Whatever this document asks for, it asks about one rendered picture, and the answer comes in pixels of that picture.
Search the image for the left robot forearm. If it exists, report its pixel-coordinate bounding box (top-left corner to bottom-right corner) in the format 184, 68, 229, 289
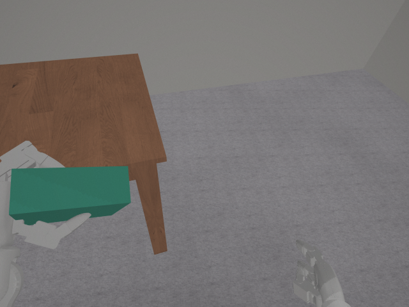
0, 246, 24, 307

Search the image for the right robot hand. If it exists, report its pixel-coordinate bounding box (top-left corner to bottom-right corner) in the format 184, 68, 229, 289
293, 240, 345, 307

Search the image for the left robot hand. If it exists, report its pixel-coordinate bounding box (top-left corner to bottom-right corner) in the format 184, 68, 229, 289
0, 141, 91, 249

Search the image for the table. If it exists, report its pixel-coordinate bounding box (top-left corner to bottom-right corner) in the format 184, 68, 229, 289
0, 54, 167, 255

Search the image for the sponge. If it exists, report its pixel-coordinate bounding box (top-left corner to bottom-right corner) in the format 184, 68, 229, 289
9, 166, 131, 225

